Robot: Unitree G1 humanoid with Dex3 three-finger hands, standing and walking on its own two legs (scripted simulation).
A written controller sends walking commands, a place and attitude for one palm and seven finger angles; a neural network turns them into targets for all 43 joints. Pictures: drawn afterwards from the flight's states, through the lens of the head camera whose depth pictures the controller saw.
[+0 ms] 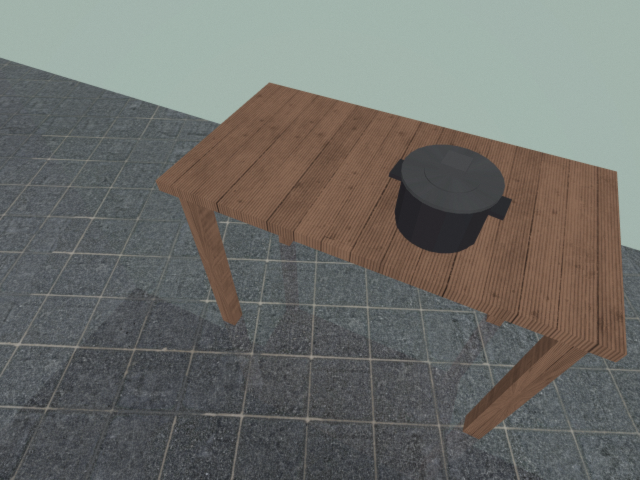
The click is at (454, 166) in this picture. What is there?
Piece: lid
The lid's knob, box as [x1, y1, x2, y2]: [438, 150, 472, 179]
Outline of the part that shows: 449,150 442,160 438,171 462,179 470,165 472,158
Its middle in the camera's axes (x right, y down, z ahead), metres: +0.24 -0.13 +0.69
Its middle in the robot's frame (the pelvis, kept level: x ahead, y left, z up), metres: +0.63 -0.20 +0.04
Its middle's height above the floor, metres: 0.81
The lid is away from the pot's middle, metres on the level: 0.00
